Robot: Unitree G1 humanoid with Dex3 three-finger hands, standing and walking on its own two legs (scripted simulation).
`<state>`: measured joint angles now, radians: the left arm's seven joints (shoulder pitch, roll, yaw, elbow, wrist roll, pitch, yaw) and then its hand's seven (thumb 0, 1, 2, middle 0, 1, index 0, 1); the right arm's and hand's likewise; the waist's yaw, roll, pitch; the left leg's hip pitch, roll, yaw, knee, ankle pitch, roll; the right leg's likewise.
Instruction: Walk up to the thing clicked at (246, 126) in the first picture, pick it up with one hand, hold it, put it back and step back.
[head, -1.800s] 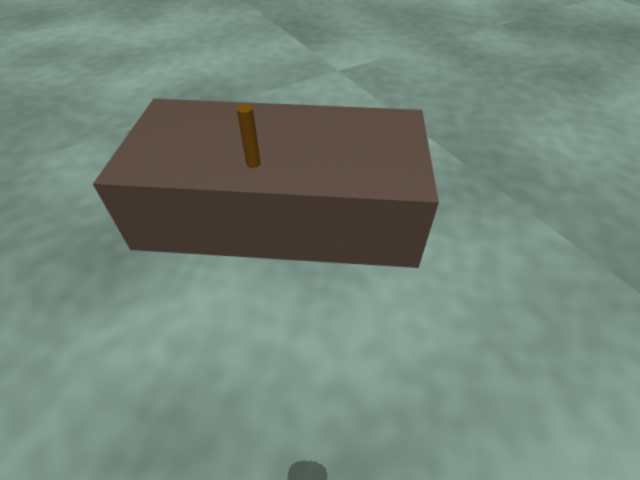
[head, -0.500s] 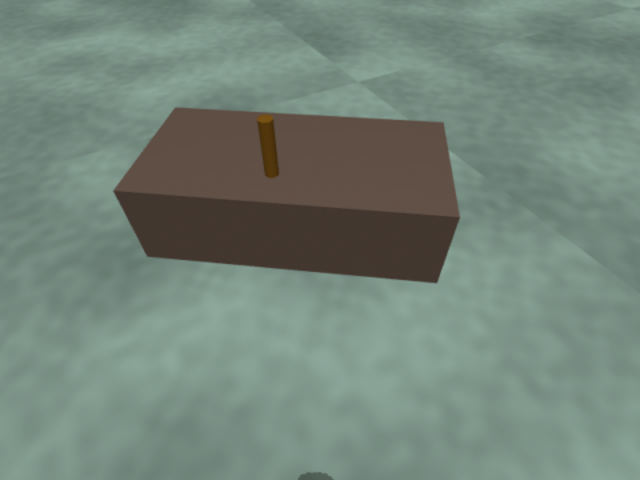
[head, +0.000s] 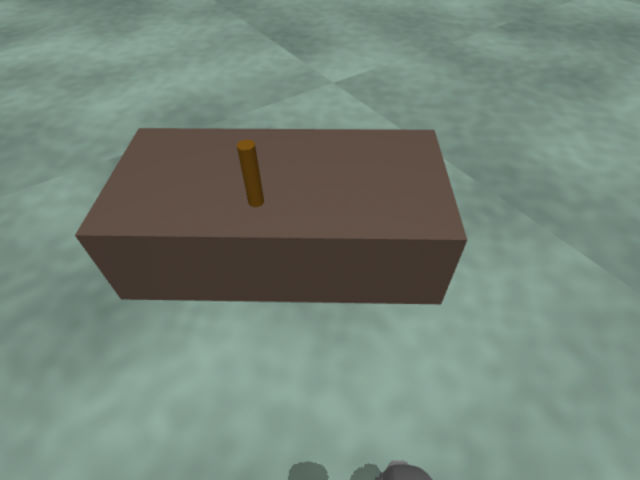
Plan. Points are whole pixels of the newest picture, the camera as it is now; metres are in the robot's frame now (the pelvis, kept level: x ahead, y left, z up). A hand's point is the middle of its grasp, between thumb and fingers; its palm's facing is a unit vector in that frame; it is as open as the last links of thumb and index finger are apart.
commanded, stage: walk up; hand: left
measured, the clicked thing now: (251, 175) +1.00 +0.22 -0.30
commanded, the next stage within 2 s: none
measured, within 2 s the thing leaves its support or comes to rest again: neither
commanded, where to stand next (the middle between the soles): +0.51 +0.03 m, yaw -2 degrees
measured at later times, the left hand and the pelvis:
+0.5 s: hand (117, 436) +0.23 +0.32 -0.16, palm faces -0.03 -0.92 -0.38, open 7.4 cm; pelvis +0.20 +0.03 -0.02, yaw +0 degrees
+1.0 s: hand (170, 286) +0.48 +0.29 -0.13, palm faces -0.10 -0.90 -0.42, open 7.4 cm; pelvis +0.37 +0.03 -0.02, yaw -2 degrees
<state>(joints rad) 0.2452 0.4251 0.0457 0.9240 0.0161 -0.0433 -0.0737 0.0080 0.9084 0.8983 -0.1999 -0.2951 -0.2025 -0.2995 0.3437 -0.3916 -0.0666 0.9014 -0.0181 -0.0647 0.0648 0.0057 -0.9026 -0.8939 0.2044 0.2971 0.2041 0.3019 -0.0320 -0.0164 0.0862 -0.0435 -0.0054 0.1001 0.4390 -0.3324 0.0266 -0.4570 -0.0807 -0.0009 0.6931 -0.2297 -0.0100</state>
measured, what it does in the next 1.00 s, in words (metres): walks ahead: right foot, then left foot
